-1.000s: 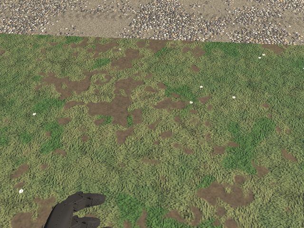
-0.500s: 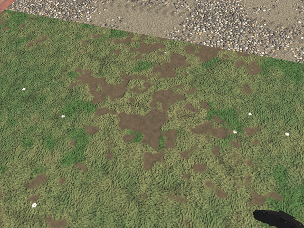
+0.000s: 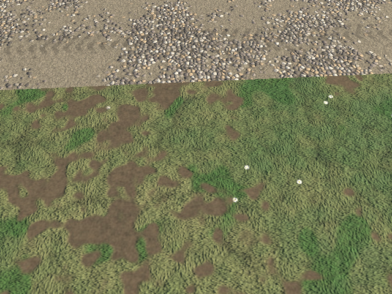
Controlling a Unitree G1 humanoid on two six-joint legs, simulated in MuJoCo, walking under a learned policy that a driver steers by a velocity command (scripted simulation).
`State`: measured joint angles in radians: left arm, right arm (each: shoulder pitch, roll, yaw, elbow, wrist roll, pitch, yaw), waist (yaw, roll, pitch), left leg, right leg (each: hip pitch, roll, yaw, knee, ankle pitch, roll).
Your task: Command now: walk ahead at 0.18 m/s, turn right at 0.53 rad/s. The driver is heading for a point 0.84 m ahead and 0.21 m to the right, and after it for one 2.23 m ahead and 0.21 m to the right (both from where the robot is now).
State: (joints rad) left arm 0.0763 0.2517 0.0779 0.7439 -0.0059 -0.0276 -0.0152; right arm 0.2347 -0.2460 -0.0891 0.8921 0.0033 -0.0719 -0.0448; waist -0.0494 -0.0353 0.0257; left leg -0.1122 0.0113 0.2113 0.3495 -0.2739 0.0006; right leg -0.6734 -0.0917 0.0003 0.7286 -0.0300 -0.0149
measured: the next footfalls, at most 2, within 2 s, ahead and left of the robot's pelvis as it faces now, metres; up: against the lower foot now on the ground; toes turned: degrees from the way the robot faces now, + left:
right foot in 0.08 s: +0.19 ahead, -0.12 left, +0.00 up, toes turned -5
left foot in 0.56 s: +0.19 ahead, +0.09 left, +0.00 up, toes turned -25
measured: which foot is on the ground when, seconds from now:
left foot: down 0.00-0.08, up 0.10-0.54, down 0.56-0.96, up 0.98-1.00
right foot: up 0.00-0.06, down 0.08-0.58, up 0.60-0.94, down 0.96-1.00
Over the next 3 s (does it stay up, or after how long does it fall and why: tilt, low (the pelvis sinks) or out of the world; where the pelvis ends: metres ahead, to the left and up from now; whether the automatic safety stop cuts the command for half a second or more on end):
stays up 0.83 -0.36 0.00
